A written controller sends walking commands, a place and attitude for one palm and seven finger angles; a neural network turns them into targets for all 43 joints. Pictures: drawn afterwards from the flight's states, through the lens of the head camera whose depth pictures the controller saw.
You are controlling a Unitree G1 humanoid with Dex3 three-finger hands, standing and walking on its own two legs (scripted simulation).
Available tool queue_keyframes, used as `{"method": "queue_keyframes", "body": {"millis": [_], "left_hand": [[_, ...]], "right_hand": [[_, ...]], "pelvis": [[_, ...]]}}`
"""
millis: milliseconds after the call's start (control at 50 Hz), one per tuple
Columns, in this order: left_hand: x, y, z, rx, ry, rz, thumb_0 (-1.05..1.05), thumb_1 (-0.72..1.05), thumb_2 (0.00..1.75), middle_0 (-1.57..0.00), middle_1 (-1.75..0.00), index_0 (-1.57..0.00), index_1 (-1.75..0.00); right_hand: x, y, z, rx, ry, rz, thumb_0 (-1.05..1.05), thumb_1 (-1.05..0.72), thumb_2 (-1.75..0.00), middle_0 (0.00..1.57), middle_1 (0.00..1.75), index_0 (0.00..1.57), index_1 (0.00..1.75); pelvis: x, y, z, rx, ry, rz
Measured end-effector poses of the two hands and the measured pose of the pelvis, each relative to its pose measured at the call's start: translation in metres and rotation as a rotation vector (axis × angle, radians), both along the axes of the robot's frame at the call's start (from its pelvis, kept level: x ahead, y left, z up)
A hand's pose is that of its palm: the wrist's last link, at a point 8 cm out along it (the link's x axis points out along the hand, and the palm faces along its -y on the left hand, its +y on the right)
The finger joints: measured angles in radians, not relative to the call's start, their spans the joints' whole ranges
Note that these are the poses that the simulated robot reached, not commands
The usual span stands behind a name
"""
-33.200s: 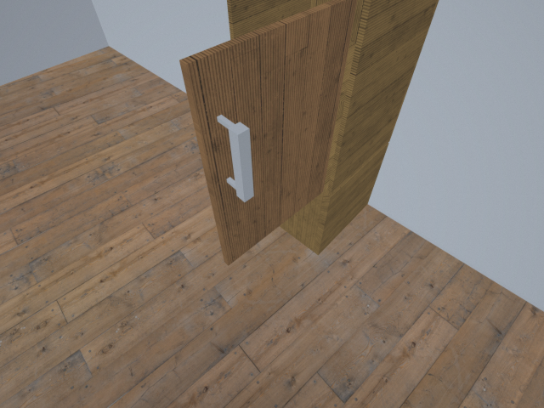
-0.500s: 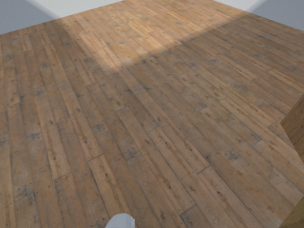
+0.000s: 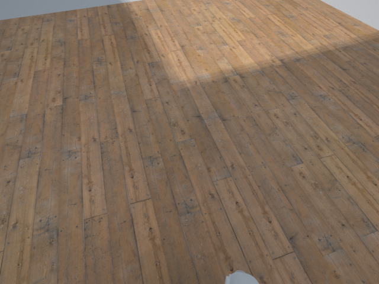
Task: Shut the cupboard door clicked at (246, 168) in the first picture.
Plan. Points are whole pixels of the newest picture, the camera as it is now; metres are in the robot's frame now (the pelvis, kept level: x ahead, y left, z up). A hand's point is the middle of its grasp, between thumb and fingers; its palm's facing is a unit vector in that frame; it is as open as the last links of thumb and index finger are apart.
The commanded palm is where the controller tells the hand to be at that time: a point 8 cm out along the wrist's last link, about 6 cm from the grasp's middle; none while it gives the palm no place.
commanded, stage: walk to a spot facing it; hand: left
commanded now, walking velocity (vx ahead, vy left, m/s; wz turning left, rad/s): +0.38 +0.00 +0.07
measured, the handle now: out of the picture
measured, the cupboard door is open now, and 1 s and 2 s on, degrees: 54 54 54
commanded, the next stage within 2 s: turn to face it in 0.42 s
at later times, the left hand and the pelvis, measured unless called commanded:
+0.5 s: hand (141, 255) +0.20 +0.14 -0.16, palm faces +0.18 -0.96 -0.20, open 7.2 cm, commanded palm none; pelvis +0.22 -0.04 +0.01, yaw +9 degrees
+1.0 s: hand (131, 191) +0.38 +0.21 -0.17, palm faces +0.08 -0.97 -0.21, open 7.4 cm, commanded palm none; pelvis +0.33 +0.01 +0.00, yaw -1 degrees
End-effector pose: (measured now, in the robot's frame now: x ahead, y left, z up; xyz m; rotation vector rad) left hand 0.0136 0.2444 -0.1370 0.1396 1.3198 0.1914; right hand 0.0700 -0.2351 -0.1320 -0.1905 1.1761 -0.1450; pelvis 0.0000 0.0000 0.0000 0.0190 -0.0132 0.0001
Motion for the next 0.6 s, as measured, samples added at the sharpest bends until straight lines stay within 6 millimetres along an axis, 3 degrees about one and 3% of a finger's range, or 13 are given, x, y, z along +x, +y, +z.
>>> {"method": "queue_keyframes", "body": {"millis": [140, 220, 280, 340, 400, 500, 600], "left_hand": [[0.142, -0.02, 0.02, 0.021, -0.202, -0.088, 0.01, 0.92, 0.9, -0.19, -0.3, -0.19, -0.3], [0.196, -0.04, 0.018, 0.038, -0.268, -0.113, 0.0, 0.91, 0.9, -0.19, -0.3, -0.2, -0.3], [0.203, -0.052, 0.019, 0.028, -0.239, -0.084, 0.0, 0.91, 0.9, -0.19, -0.3, -0.2, -0.3], [0.198, -0.061, 0.019, 0.015, -0.17, -0.026, 0.0, 0.92, 0.9, -0.2, -0.3, -0.2, -0.3], [0.191, -0.058, 0.018, 0.024, -0.112, 0.032, -0.01, 0.96, 0.9, -0.2, -0.3, -0.2, -0.3], [0.174, -0.059, 0.009, -0.01, 0.003, 0.123, 0.0, 0.95, 0.9, -0.2, -0.3, -0.2, -0.3], [0.16, -0.056, -0.007, -0.061, 0.119, 0.214, 0.0, 0.93, 0.9, -0.2, -0.3, -0.2, -0.3]], "right_hand": [[-0.021, -0.028, -0.012, 0.019, 0.196, -0.077, 0.0, -0.93, -0.9, 0.2, 0.3, 0.2, 0.3], [-0.013, -0.043, -0.028, 0.043, 0.289, -0.101, 0.0, -0.92, -0.9, 0.2, 0.3, 0.2, 0.3], [0.014, -0.048, -0.022, 0.049, 0.304, -0.095, 0.01, -0.91, -0.9, 0.19, 0.3, 0.19, 0.3], [0.056, -0.048, -0.012, 0.054, 0.269, -0.074, 0.01, -0.91, -0.9, 0.19, 0.3, 0.19, 0.3], [0.102, -0.042, -0.006, 0.063, 0.238, -0.033, 0.01, -0.91, -0.9, 0.19, 0.3, 0.19, 0.3], [0.189, -0.029, -0.005, 0.052, 0.193, 0.073, 0.01, -0.93, -0.9, 0.19, 0.3, 0.19, 0.3], [0.291, -0.007, -0.004, 0.004, 0.1, 0.201, 0.02, -0.93, -0.9, 0.19, 0.3, 0.19, 0.3]], "pelvis": [[0.062, -0.02, 0.001, 0.02, -0.002, 0.005], [0.102, -0.038, -0.011, 0.013, -0.009, 0.017], [0.127, -0.044, -0.004, 0.006, -0.008, 0.032], [0.153, -0.048, 0.005, -0.001, 0.005, 0.057], [0.178, -0.049, 0.01, -0.006, 0.016, 0.092], [0.215, -0.04, 0.008, -0.022, 0.016, 0.159], [0.254, -0.018, -0.002, -0.033, 0.003, 0.196]]}}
